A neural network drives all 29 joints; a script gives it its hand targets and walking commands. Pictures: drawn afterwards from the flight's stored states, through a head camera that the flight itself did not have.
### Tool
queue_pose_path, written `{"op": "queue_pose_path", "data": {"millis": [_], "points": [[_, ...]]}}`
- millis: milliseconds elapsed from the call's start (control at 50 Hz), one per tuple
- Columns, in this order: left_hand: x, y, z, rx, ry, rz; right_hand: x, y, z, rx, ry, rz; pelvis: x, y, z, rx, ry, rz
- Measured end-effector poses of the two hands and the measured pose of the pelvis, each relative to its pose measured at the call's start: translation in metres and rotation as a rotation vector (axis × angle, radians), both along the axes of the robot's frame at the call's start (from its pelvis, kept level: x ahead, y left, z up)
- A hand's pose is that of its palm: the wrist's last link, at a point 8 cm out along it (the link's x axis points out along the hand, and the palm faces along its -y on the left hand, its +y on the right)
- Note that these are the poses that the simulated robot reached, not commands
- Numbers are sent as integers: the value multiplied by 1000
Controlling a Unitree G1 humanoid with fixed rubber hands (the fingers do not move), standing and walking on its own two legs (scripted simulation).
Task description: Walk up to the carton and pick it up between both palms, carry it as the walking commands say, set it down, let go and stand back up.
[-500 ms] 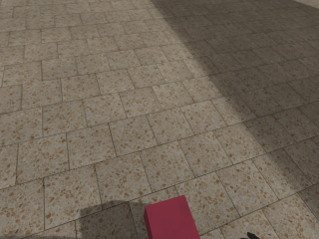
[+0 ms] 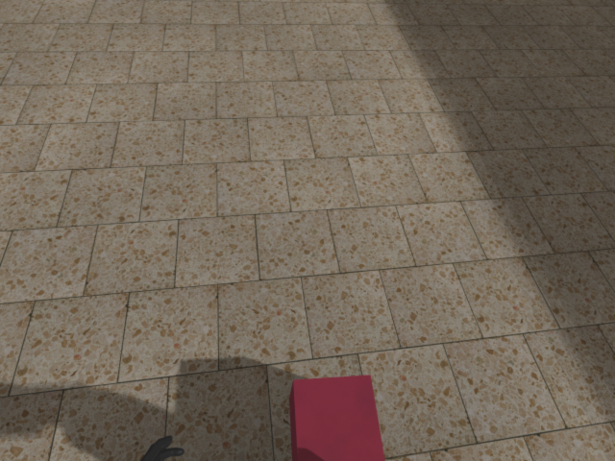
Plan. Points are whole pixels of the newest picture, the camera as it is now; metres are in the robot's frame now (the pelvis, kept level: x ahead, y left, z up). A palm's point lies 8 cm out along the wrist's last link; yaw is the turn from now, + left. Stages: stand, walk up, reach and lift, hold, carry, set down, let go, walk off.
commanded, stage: walk up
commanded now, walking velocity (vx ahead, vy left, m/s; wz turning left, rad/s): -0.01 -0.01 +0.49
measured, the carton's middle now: (331, 440) +0.23 -0.08 -0.65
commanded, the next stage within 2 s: none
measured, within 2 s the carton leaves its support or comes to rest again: neither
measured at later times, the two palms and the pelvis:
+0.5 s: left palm out of the picture -0.02 +0.25 -0.16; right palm out of the picture +0.11 -0.21 -0.13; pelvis -0.04 +0.00 -0.02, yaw +15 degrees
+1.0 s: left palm out of the picture -0.10 +0.17 -0.13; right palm out of the picture +0.11 -0.27 -0.16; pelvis -0.05 -0.09 -0.02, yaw +28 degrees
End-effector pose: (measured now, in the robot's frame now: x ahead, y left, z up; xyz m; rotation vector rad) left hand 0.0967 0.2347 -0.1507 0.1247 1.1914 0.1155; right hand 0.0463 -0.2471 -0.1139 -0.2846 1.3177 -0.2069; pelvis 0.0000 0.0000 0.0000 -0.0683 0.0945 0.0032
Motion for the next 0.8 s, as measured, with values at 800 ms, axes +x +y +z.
{"op": "queue_pose_path", "data": {"millis": [800], "points": [[-142,-4,6,83,-68,335,45,10,-25,91,-113,363,-55,-35,-17,83,-113,345]]}}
